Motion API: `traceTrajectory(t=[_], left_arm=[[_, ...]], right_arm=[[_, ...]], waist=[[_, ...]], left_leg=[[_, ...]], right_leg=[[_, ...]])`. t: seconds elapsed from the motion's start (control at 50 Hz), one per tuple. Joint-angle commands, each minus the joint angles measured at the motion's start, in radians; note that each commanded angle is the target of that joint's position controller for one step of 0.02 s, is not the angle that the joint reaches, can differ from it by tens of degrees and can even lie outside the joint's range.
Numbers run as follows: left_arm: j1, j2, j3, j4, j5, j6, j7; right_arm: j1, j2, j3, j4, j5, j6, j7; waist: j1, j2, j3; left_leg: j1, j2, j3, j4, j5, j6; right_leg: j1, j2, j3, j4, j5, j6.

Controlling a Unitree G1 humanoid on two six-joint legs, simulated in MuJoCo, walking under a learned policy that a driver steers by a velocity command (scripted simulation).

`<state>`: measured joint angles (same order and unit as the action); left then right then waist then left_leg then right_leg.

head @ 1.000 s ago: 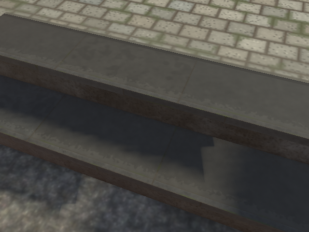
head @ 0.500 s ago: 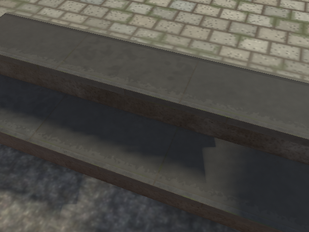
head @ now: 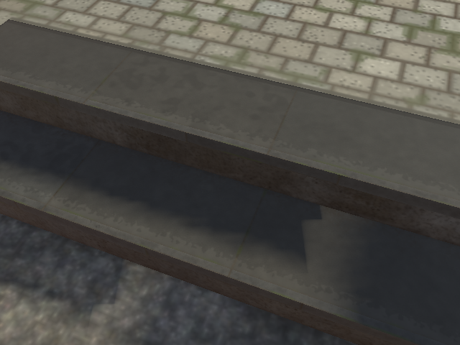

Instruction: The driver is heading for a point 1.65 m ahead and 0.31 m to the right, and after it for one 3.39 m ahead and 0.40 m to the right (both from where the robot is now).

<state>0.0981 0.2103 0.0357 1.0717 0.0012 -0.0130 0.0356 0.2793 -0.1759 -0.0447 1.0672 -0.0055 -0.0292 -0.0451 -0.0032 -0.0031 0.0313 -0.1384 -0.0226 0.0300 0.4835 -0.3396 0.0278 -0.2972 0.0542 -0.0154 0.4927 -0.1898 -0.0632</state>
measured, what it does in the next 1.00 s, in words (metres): walks ahead: right foot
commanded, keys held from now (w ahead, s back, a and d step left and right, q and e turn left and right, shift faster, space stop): shift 0.46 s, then w+shift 0.54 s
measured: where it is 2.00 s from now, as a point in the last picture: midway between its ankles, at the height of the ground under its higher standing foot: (267, 200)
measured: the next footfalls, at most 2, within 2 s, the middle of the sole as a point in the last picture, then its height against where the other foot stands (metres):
right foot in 0.82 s outside the picture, level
left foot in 1.28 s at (244, 339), level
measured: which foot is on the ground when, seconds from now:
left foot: down 0.00-0.82, up 0.84-1.00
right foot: down 0.00-0.54, up 0.56-0.80, down 0.82-1.00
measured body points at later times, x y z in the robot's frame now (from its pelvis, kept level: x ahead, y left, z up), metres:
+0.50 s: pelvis +0.00 +0.00 +0.00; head +0.01 +0.00 +0.45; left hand +0.09 +0.25 -0.14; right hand +0.01 -0.24 -0.15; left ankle -0.05 +0.10 -0.73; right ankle +0.04 -0.08 -0.73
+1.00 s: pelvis +0.20 -0.09 +0.01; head +0.21 -0.10 +0.46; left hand +0.21 +0.17 -0.13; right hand +0.31 -0.34 -0.13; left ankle +0.17 +0.06 -0.64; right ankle +0.19 -0.18 -0.74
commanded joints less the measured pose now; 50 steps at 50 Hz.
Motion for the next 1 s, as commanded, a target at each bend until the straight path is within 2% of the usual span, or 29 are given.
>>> traceTrajectory(t=[0.02, 0.46, 0.48, 0.5, 0.52, 0.54, 0.56, 0.58, 0.6, 0.62, 0.64, 0.66, 0.68, 0.7, 0.72, 0.76, 0.78, 0.8, 0.82, 0.84, 0.86, 0.88, 0.9, 0.92, 0.94, 0.96, 1.0], left_arm=[[-0.017, 0.104, 0.017, -0.040, 0.000, -0.009, 0.003], [-0.008, 0.100, 0.018, -0.041, -0.001, -0.010, 0.003], [0.116, 0.037, -0.003, 0.007, 0.031, 0.000, -0.002], [0.120, 0.073, 0.011, 0.008, 0.028, 0.008, -0.009], [0.058, 0.107, 0.019, -0.027, 0.027, 0.009, -0.017], [-0.098, 0.155, 0.035, -0.096, -0.044, -0.031, -0.012], [-0.175, 0.127, 0.029, -0.132, -0.058, -0.061, -0.020], [-0.187, 0.134, 0.035, -0.138, -0.057, -0.080, -0.027], [-0.151, 0.142, 0.045, -0.128, -0.054, -0.089, -0.034], [-0.110, 0.126, 0.045, -0.117, -0.055, -0.094, -0.042], [-0.088, 0.108, 0.041, -0.116, -0.053, -0.099, -0.048], [-0.099, 0.107, 0.041, -0.120, -0.046, -0.104, -0.052], [-0.126, 0.092, 0.037, -0.125, -0.035, -0.108, -0.053], [-0.167, 0.053, 0.026, -0.159, 0.069, -0.071, -0.088], [-0.171, 0.044, 0.025, -0.175, 0.069, -0.053, -0.101], [-0.125, 0.068, 0.027, -0.184, 0.044, -0.039, -0.102], [-0.050, 0.087, 0.034, -0.172, 0.035, -0.043, -0.093], [0.083, 0.116, 0.048, -0.137, 0.035, -0.054, -0.079], [0.291, 0.166, 0.070, -0.071, 0.041, -0.068, -0.061], [0.490, 0.279, 0.094, -0.037, 0.066, -0.082, -0.041], [0.555, 0.348, 0.102, -0.002, 0.064, -0.089, -0.041], [0.352, 0.260, 0.078, -0.045, 0.062, -0.081, -0.047], [0.239, 0.201, 0.063, -0.088, 0.047, -0.083, -0.054], [0.187, 0.171, 0.055, -0.100, 0.035, -0.088, -0.057], [0.173, 0.143, 0.041, -0.103, 0.025, -0.097, -0.054], [0.182, 0.121, 0.031, -0.094, 0.027, -0.103, -0.050], [0.224, 0.115, 0.024, -0.080, 0.023, -0.114, -0.047]], right_arm=[[0.062, -0.090, -0.015, -0.020, 0.000, -0.006, -0.003], [0.077, -0.085, -0.017, -0.026, 0.000, -0.008, -0.003], [0.129, -0.051, 0.002, -0.003, -0.048, 0.004, 0.003], [0.120, -0.076, -0.007, -0.016, -0.045, 0.012, 0.012], [0.139, -0.122, -0.016, -0.027, -0.037, 0.014, 0.018], [0.142, -0.214, -0.050, -0.037, 0.052, -0.018, 0.000], [0.177, -0.252, -0.065, -0.023, 0.060, -0.042, -0.006], [0.188, -0.246, -0.072, -0.012, 0.043, -0.060, -0.010], [0.193, -0.200, -0.063, -0.016, 0.027, -0.075, -0.007], [0.180, -0.169, -0.057, -0.027, 0.026, -0.084, -0.001], [0.163, -0.158, -0.054, -0.039, 0.030, -0.089, 0.005], [0.141, -0.153, -0.054, -0.054, 0.037, -0.087, 0.010], [0.128, -0.159, -0.055, -0.068, 0.036, -0.083, 0.014], [0.123, -0.167, -0.052, -0.057, -0.049, -0.079, 0.031], [0.113, -0.181, -0.057, -0.061, -0.057, -0.079, 0.037], [0.122, -0.208, -0.061, -0.055, -0.039, -0.082, 0.046], [0.098, -0.226, -0.063, -0.059, -0.027, -0.087, 0.050], [0.064, -0.243, -0.065, -0.067, -0.020, -0.090, 0.053], [0.049, -0.232, -0.059, -0.069, -0.020, -0.091, 0.057], [0.008, -0.169, -0.039, -0.112, -0.019, -0.093, 0.059], [0.015, -0.068, -0.018, -0.162, -0.015, -0.108, 0.067], [-0.036, -0.103, -0.022, -0.172, -0.014, -0.102, 0.073], [-0.060, -0.129, -0.024, -0.181, -0.016, -0.103, 0.084], [-0.043, -0.122, -0.022, -0.172, -0.022, -0.100, 0.090], [-0.038, -0.110, -0.018, -0.172, -0.046, -0.087, 0.092], [-0.033, -0.093, -0.011, -0.175, -0.057, -0.072, 0.100], [-0.086, -0.088, -0.003, -0.211, -0.048, -0.054, 0.107]], waist=[[0.000, 0.007, -0.023], [0.000, 0.008, -0.019], [0.019, 0.035, -0.079], [0.009, 0.039, -0.010], [-0.020, 0.043, 0.065], [-0.059, 0.073, 0.120], [-0.077, 0.138, 0.143], [-0.084, 0.168, 0.167], [-0.063, 0.126, 0.145], [-0.042, 0.098, 0.129], [-0.027, 0.098, 0.115], [-0.024, 0.088, 0.106], [-0.032, 0.091, 0.095], [-0.035, 0.106, 0.094], [-0.033, 0.139, 0.105], [-0.023, 0.140, 0.102], [0.014, 0.139, 0.087], [0.083, 0.109, 0.029], [0.174, 0.029, -0.082], [0.254, -0.181, -0.169], [0.202, -0.415, -0.208], [0.108, -0.218, -0.089], [0.065, -0.090, -0.041], [0.023, -0.041, -0.038], [-0.002, -0.041, -0.026], [-0.015, -0.062, -0.021], [-0.021, -0.052, 0.013]], left_leg=[[-0.114, 0.062, -0.062, -0.092, 0.116, 0.024], [-0.117, 0.061, -0.063, -0.088, 0.114, 0.024], [-0.074, 0.096, -0.134, -0.140, -0.108, 0.060], [-0.086, 0.093, -0.165, -0.155, -0.343, 0.092], [-0.082, 0.134, -0.245, -0.202, -0.513, 0.132], [-0.042, 0.213, -0.306, -0.262, -0.527, 0.174], [0.056, 0.342, -0.449, -0.374, -0.514, 0.228], [0.125, 0.430, -0.538, -0.418, -0.415, 0.257], [0.218, 0.435, -0.537, -0.406, -0.346, 0.249], [0.264, 0.413, -0.491, -0.388, -0.307, 0.227], [0.262, 0.386, -0.424, -0.384, -0.269, 0.200], [0.223, 0.343, -0.341, -0.392, -0.214, 0.169], [0.154, 0.297, -0.271, -0.393, -0.160, 0.148], [0.048, 0.228, -0.202, -0.418, -0.153, 0.146], [-0.020, 0.213, -0.158, -0.421, -0.118, 0.144], [-0.072, 0.228, -0.128, -0.395, -0.025, 0.157], [-0.088, 0.233, -0.113, -0.329, 0.125, 0.155], [-0.098, 0.211, -0.070, -0.176, 0.378, 0.142], [-0.152, 0.146, 0.001, 0.109, 0.539, 0.124], [-0.395, 0.067, 0.047, 0.501, 0.368, 0.077], [-0.627, -0.079, -0.074, 0.759, -0.189, 0.082], [-0.708, 0.018, -0.159, 0.879, -0.075, 0.119], [-0.686, 0.086, -0.128, 0.845, 0.065, 0.127], [-0.609, 0.130, -0.108, 0.779, 0.139, 0.113], [-0.562, 0.147, -0.097, 0.742, 0.168, 0.090], [-0.541, 0.156, -0.082, 0.742, 0.190, 0.068], [-0.585, 0.159, -0.055, 0.737, 0.247, 0.042]], right_leg=[[0.112, -0.099, 0.119, -0.072, 0.101, -0.051], [0.109, -0.098, 0.118, -0.066, 0.101, -0.050], [0.124, -0.125, 0.149, -0.102, -0.143, -0.047], [0.045, -0.082, 0.129, -0.078, -0.423, -0.051], [-0.084, -0.071, 0.131, -0.047, -0.532, -0.052], [-0.207, -0.037, 0.041, 0.039, -0.423, -0.025], [-0.336, -0.043, -0.014, 0.146, -0.213, -0.003], [-0.453, -0.096, 0.022, 0.279, -0.161, -0.002], [-0.565, -0.128, 0.054, 0.412, -0.182, -0.002], [-0.628, -0.148, 0.067, 0.486, -0.176, -0.004], [-0.624, -0.171, 0.070, 0.466, -0.146, -0.005], [-0.559, -0.176, 0.050, 0.384, -0.109, 0.003], [-0.461, -0.159, 0.011, 0.322, -0.078, 0.018], [-0.326, -0.116, -0.059, 0.252, -0.056, 0.042], [-0.223, -0.104, -0.087, 0.186, -0.056, 0.043], [-0.073, -0.080, -0.135, 0.123, -0.059, 0.030], [0.016, -0.061, -0.145, 0.092, -0.034, 0.019], [0.156, -0.024, -0.162, 0.057, -0.028, 0.009], [0.372, -0.011, -0.158, 0.024, -0.067, -0.007], [0.558, -0.240, 0.168, -0.113, -0.400, -0.049], [0.590, -0.420, 0.715, -0.365, -0.753, -0.110], [0.455, -0.421, 0.693, -0.350, -0.784, -0.103], [0.330, -0.399, 0.551, -0.328, -0.622, -0.089], [0.242, -0.352, 0.432, -0.343, -0.455, -0.078], [0.180, -0.315, 0.349, -0.361, -0.333, -0.067], [0.144, -0.292, 0.288, -0.374, -0.265, -0.066], [0.124, -0.272, 0.211, -0.392, -0.124, -0.091]])
Over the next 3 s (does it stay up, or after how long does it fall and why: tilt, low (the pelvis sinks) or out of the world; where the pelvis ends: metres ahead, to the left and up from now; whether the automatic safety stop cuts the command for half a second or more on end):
stays up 1.85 -0.17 0.35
